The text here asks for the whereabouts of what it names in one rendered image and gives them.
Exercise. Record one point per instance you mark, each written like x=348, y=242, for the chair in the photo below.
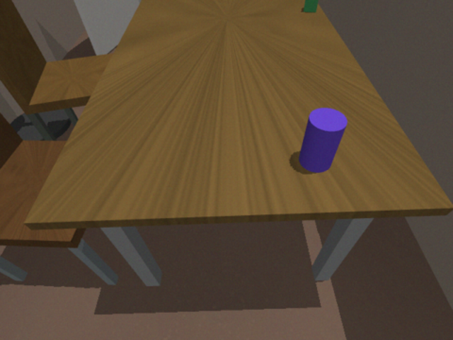
x=39, y=86
x=24, y=168

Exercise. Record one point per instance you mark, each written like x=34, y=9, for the table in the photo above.
x=199, y=118

